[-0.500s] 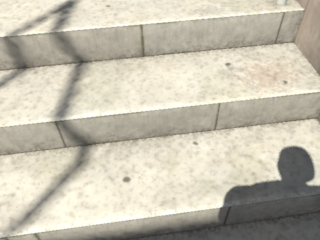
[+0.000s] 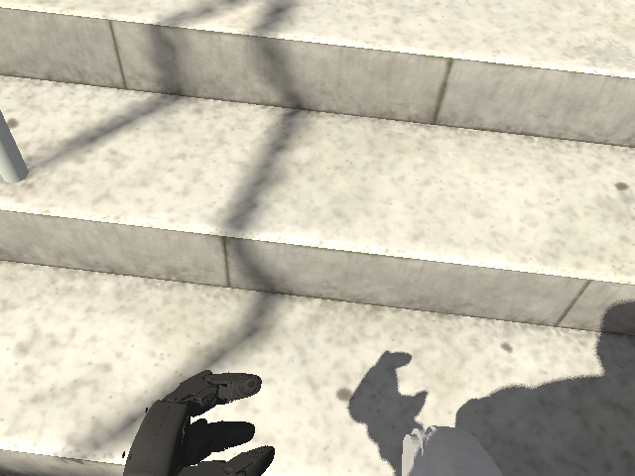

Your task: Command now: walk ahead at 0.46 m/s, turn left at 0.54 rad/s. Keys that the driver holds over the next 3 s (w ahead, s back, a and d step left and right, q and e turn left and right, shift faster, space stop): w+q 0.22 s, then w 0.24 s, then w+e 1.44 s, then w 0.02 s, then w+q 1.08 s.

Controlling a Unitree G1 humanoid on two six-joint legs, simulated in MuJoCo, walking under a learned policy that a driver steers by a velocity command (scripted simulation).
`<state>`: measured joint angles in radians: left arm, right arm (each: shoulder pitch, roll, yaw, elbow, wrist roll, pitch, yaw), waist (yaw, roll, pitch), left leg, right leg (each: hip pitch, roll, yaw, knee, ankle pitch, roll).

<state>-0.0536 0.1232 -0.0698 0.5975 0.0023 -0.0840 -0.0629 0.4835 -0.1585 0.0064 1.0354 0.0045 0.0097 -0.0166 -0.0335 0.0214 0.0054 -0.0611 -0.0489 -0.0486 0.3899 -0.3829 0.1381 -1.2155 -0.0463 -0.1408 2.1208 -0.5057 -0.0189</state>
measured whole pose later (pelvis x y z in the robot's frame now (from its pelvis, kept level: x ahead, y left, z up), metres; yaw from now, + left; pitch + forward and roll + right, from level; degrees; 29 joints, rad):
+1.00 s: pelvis +0.39 +0.26 +0.30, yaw +1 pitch -1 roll +0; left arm 0.13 0.22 0.03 0.64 0.01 0.07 0.02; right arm 0.17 -0.30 -0.06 0.73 -0.04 0.02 -0.06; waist -0.01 0.02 0.01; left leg -0.30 0.17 0.39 0.57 -0.23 0.04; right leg -0.67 -0.07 -0.08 1.14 -0.27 0.04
